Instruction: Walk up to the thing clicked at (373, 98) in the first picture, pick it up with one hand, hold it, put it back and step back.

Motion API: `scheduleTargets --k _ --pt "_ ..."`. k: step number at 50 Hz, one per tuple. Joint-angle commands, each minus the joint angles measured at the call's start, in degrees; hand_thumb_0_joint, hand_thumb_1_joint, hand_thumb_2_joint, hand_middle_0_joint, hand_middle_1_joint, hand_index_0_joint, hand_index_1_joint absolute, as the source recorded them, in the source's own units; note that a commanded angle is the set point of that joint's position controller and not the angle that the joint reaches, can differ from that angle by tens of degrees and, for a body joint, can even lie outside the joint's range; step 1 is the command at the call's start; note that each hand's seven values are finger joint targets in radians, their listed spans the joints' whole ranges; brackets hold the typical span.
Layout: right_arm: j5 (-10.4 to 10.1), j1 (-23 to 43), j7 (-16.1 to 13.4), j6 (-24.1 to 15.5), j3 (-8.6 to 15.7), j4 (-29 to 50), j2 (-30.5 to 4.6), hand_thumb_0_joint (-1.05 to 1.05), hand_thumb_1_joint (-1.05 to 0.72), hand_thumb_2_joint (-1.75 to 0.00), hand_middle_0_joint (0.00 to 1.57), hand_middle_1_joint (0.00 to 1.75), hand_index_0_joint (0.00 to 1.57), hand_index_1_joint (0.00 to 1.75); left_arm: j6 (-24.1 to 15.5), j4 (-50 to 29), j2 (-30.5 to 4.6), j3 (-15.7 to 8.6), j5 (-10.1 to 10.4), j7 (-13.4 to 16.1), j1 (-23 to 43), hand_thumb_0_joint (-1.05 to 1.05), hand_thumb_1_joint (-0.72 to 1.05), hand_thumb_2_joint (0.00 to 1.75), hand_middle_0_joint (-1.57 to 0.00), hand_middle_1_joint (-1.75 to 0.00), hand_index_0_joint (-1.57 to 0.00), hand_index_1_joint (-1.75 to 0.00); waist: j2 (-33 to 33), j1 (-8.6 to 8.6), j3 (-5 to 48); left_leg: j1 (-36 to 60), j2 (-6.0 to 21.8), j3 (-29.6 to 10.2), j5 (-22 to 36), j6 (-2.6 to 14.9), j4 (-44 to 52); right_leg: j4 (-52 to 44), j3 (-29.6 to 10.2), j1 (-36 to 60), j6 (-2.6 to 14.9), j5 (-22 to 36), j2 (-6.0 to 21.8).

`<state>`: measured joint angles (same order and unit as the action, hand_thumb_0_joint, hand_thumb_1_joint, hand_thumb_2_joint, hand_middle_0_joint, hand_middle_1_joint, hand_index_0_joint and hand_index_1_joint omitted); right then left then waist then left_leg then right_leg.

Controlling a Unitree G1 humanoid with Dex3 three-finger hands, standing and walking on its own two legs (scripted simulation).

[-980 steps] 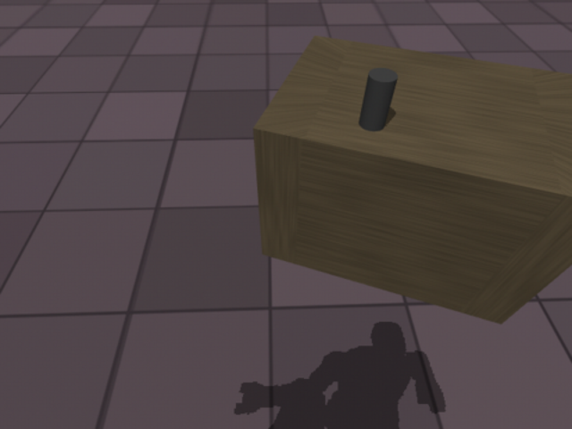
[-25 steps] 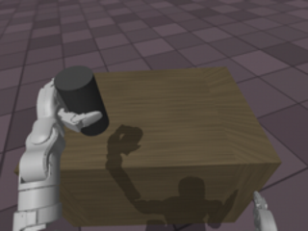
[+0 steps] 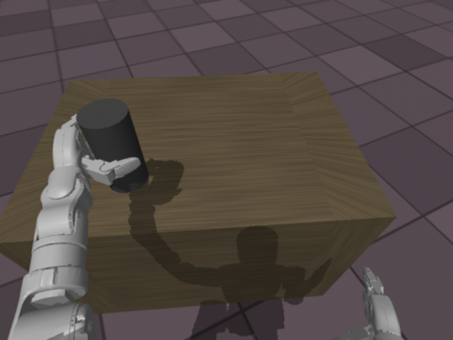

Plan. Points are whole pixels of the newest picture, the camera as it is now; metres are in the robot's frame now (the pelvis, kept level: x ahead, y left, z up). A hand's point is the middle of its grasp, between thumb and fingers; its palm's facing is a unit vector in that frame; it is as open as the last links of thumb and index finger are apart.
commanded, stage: crouch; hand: left
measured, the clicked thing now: (117, 149) +0.40 +0.18 +0.14
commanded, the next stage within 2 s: lower in 0.72 s
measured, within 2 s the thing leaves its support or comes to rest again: rests again in 1.90 s
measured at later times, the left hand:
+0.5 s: hand (114, 148) +0.45 +0.21 +0.09, palm faces +0.17 -0.99 +0.01, open 10.9 cm
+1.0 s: hand (118, 152) +0.48 +0.22 +0.05, palm faces +0.16 -0.99 +0.02, open 10.9 cm
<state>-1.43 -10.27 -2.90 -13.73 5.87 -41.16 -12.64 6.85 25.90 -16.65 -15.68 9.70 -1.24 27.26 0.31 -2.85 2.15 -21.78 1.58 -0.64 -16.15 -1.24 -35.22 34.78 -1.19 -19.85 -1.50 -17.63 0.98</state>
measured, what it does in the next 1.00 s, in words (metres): stands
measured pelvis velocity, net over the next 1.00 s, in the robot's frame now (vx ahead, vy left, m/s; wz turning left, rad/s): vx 0.00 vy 0.01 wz -0.02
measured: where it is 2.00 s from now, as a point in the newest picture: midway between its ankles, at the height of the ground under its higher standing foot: outside the picture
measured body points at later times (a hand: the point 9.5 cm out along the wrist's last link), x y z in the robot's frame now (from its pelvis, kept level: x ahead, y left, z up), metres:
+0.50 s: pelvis +0.00 +0.00 -0.02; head +0.05 +0.01 +0.43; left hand +0.44 +0.26 +0.09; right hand +0.15 -0.27 -0.08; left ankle +0.02 +0.13 -0.73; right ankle +0.00 -0.14 -0.73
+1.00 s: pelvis +0.00 +0.01 -0.04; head +0.08 +0.03 +0.40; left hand +0.47 +0.27 +0.05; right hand +0.14 -0.26 -0.08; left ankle +0.02 +0.13 -0.73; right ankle +0.00 -0.14 -0.73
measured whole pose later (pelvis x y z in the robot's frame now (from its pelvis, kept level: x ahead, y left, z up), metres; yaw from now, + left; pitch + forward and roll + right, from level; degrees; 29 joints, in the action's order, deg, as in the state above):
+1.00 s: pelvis +0.00 +0.01 -0.04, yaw -1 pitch +16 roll -2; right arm 0.2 -18.2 -0.6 -4.0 2.0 -15.3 -12.8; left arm -15.0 58.4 -26.5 -22.5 7.3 -6.1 43.1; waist -0.5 -8.4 6.6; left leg -46.3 2.9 -1.1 -23.3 -0.9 -53.7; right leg 51.0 -1.3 -43.5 -1.9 -23.5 -0.6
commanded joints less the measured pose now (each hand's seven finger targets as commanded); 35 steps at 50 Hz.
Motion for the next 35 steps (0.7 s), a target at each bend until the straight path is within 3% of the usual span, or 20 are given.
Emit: scheduleTargets --k 1,3,5,7,9,12,13,14,15,19,22,25,26,27,28,29,30,31,34,35 --pt "-0.3 4.8 -0.3 -2.1 3.1 8.9 -8.3 0.0 0.56 -0.05 0.05 0.05 0.05 0.05 -9.7 -5.7 -12.4 -3.6 1.1 -0.9 25.6 0.0 -0.03 1.23 -1.24 -1.4 -1.28 -1.39 2.3 0.63 17.9 8.7 -0.8 0.6 10.8 1.35 2.5 -3.1 3.1 -0.2 1.56 12.4 -1.5" --pt "-0.5 4.4 -0.1 -1.4 2.1 10.6 -7.2 0.0 0.56 -0.05 0.05 0.05 0.05 0.05 -11.0 -2.1 -11.6 -3.0 1.0 -1.0 25.4 0.0 -0.05 1.21 -1.22 -1.39 -1.27 -1.38 1.7 0.58 17.7 7.6 -0.7 0.8 11.3 1.42 1.9 -2.6 3.1 -1.2 1.54 12.8 -1.5" --pt "-0.3 3.8 -0.3 -0.6 3.7 11.8 -9.3 0.0 0.56 -0.05 0.05 0.05 0.05 0.05 -12.5 -0.2 -13.2 -3.5 0.6 -0.9 27.8 0.0 -0.09 1.2 -1.21 -1.38 -1.25 -1.36 0.9 -0.13 18.9 7.2 -0.4 0.6 12.1 1.44 1.2 -1.8 3.1 -2.0 1.59 13.3 -1.8" --pt "-0.5 4.2 -0.2 -0.1 2.8 13.7 -8.7 0.0 0.56 -0.05 0.05 0.05 0.05 0.05 -14.2 0.3 -14.9 -4.2 0.6 -1.1 30.2 0.0 -0.07 1.22 -1.21 -1.38 -1.25 -1.37 0.9 0.23 21.0 5.9 -0.6 1.0 12.8 1.66 0.1 -1.2 2.6 -1.1 1.4 14.3 -1.4" --pt "-0.4 3.6 -0.4 0.6 3.6 14.4 -9.5 0.0 0.55 -0.05 0.05 0.05 0.05 0.05 -15.8 2.7 -15.0 -3.8 0.4 -1.7 31.2 0.0 -0.09 1.23 -1.23 -1.41 -1.28 -1.4 0.0 -0.9 21.2 4.9 -0.5 1.1 12.3 1.93 -0.9 -0.3 2.3 -2.7 1.23 14.3 -1.4" --pt "-0.4 2.5 -0.3 1.5 1.3 16.7 -7.2 0.0 0.55 -0.05 0.05 0.05 0.05 0.05 -18.2 3.6 -15.1 -3.4 0.6 -2.7 33.7 0.0 -0.04 1.25 -1.26 -1.43 -1.3 -1.42 0.6 -1.2 23.8 4.4 -0.6 1.1 13.7 2.21 -2.5 1.0 2.1 -2.8 1.04 15.8 -1.2" --pt "-0.5 2.6 -0.5 1.9 2.7 17.3 -9.1 0.0 0.55 -0.05 0.05 0.05 0.05 0.05 -18.6 4.5 -17.5 -5.0 0.7 -2.8 33.8 0.0 -0.05 1.25 -1.25 -1.42 -1.29 -1.42 0.7 -1.29 24.5 4.8 -0.6 1.2 14.6 2.27 -2.9 1.4 2.0 -2.9 1.05 16.8 -1.1" --pt "-0.4 0.5 -0.5 2.5 2.8 16.3 -8.7 0.0 0.55 -0.05 0.05 0.05 0.05 0.05 -19.0 5.7 -16.9 -3.7 0.4 -3.2 34.5 0.0 -0.04 1.26 -1.26 -1.43 -1.3 -1.42 1.4 -2.28 24.0 4.5 -0.6 1.2 14.7 2.42 -3.5 1.6 1.9 -4.1 0.98 17.2 -1.1" --pt "-0.2 0.6 -0.4 2.8 2.9 17.1 -9.2 0.0 0.55 -0.05 0.05 0.05 0.05 0.05 -19.4 6.8 -18.1 -5.3 0.6 -3.1 34.3 0.0 -0.04 1.25 -1.26 -1.42 -1.29 -1.41 1.2 -1.91 23.9 3.8 -0.6 1.0 14.8 2.44 -3.9 2.1 2.0 -4.7 1.1 16.9 -1.2" --pt "-0.1 -0.6 0.1 3.8 2.6 19.5 -8.7 0.0 0.55 -0.05 0.05 0.05 0.05 0.05 -20.9 8.2 -17.9 -4.6 0.0 -3.4 35.9 0.0 -0.04 1.25 -1.26 -1.42 -1.29 -1.42 3.4 -2.26 24.1 3.4 -0.1 0.5 13.2 2.03 -4.9 3.4 2.5 -8.2 1.72 14.3 -1.7" --pt "0.1 -0.3 0.2 4.3 2.9 22.9 -9.8 0.0 0.55 -0.05 0.05 0.05 0.05 0.05 -21.7 13.4 -20.2 -6.6 0.0 -3.6 34.8 0.0 -0.01 1.28 -1.29 -1.46 -1.33 -1.45 2.2 -2.81 22.7 -0.1 -0.1 0.4 10.7 2.17 -5.9 4.0 2.4 -9.8 1.7 12.1 -1.7" --pt "0.0 -1.6 0.5 4.5 0.9 24.5 -7.3 0.0 0.54 -0.05 0.05 0.05 0.05 0.05 -23.0 10.7 -18.7 -4.7 0.2 -4.4 38.3 0.0 -0.02 1.28 -1.33 -1.48 -1.36 -1.47 4.7 -3.07 25.6 0.9 -0.1 0.6 10.0 2.14 -6.9 5.0 2.2 -10.3 1.82 11.5 -1.7" --pt "0.2 -1.5 0.2 4.6 2.6 25.7 -9.5 0.0 0.54 -0.05 0.05 0.05 0.05 0.05 -23.3 11.1 -21.0 -6.2 0.1 -4.5 38.6 0.0 -0.02 1.29 -1.32 -1.48 -1.35 -1.47 4.1 -3.63 26.3 0.2 -0.1 0.6 10.3 2.34 -7.6 5.2 2.0 -10.7 1.67 12.1 -1.6" --pt "0.2 -1.4 0.3 4.4 2.1 27.4 -9.5 0.0 0.54 -0.05 0.05 0.05 0.05 0.05 -23.5 11.2 -21.5 -6.6 0.0 -4.6 38.5 0.0 -0.01 1.28 -1.32 -1.47 -1.35 -1.47 3.9 -3.56 27.5 0.9 0.1 0.4 11.5 2.18 -7.8 5.9 2.2 -10.1 1.77 12.8 -1.8" --pt "0.1 -3.6 0.7 4.9 -0.3 24.5 -6.1 0.0 0.54 -0.05 0.05 0.05 0.05 0.05 -23.7 10.8 -18.5 -3.8 0.2 -5.3 40.6 0.0 -0.02 1.28 -1.32 -1.47 -1.35 -1.47 5.9 -3.48 27.5 0.2 -0.1 0.6 11.5 2.3 -8.5 6.2 2.0 -10.4 1.7 13.1 -1.7" --pt "0.2 -1.7 0.4 4.8 0.7 29.1 -8.6 0.0 0.53 -0.05 0.05 0.05 0.05 0.05 -23.6 12.5 -21.5 -6.7 0.3 -5.1 38.7 0.0 -0.03 1.26 -1.31 -1.46 -1.35 -1.45 3.6 -3.87 30.0 1.0 0.1 0.4 13.5 2.51 -9.2 6.4 2.0 -10.1 1.52 14.8 -1.7" --pt "0.4 -1.7 0.2 4.9 2.2 28.8 -10.2 0.0 0.53 -0.05 0.05 0.05 0.05 0.05 -23.9 11.9 -23.4 -7.7 0.0 -5.0 39.2 0.0 -0.03 1.26 -1.3 -1.45 -1.33 -1.45 4.6 -3.64 29.6 0.2 0.2 0.3 14.5 2.27 -9.5 6.9 2.1 -10.0 1.68 15.1 -1.7" --pt "0.5 -3.9 0.4 5.1 0.8 27.9 -8.3 0.0 0.54 -0.05 0.05 0.05 0.05 0.05 -24.0 13.3 -21.8 -6.7 -0.1 -5.1 39.5 0.0 -0.05 1.25 -1.28 -1.43 -1.31 -1.43 5.6 -4.12 29.7 0.1 0.2 0.4 15.1 2.26 -10.2 7.2 1.9 -10.6 1.61 15.7 -1.7" --pt "0.7 -3.6 0.5 5.3 1.4 29.8 -9.2 0.0 0.54 -0.05 0.05 0.05 0.05 0.05 -24.2 14.9 -21.4 -6.6 -0.4 -4.8 39.7 0.0 -0.02 1.24 -1.26 -1.41 -1.29 -1.41 5.3 -4.47 27.7 -1.0 0.3 0.2 12.7 2.19 -10.5 7.7 2.1 -13.3 1.87 13.1 -1.9" --pt "0.8 -3.4 0.5 5.4 1.9 30.8 -10.0 0.0 0.54 -0.05 0.05 0.05 0.05 0.05 -24.3 14.7 -23.5 -8.2 -0.7 -4.6 40.0 0.0 -0.02 1.24 -1.28 -1.42 -1.31 -1.41 4.9 -4.04 28.3 -2.2 0.4 0.0 12.2 2.13 -10.5 8.0 2.3 -13.3 1.97 12.6 -2.0"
